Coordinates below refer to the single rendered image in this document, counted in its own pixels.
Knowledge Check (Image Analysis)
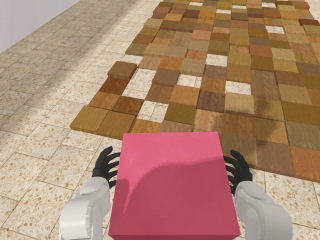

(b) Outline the right robot forearm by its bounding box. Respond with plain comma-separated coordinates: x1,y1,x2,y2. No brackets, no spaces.
234,181,293,240

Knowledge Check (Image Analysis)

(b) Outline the carton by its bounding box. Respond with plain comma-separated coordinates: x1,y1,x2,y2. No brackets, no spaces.
108,131,241,240

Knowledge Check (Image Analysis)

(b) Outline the robot left hand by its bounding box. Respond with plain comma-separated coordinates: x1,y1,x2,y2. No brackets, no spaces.
92,146,121,189

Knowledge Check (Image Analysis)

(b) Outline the robot right hand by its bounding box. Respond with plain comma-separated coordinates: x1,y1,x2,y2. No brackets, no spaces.
223,149,253,197

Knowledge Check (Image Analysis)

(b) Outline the left robot forearm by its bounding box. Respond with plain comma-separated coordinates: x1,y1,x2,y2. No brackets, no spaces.
58,176,111,240

